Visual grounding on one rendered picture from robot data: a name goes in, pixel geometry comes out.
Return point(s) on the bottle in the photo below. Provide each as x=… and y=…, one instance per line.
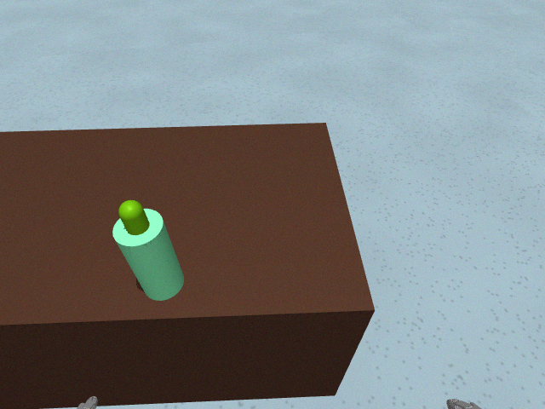
x=144, y=241

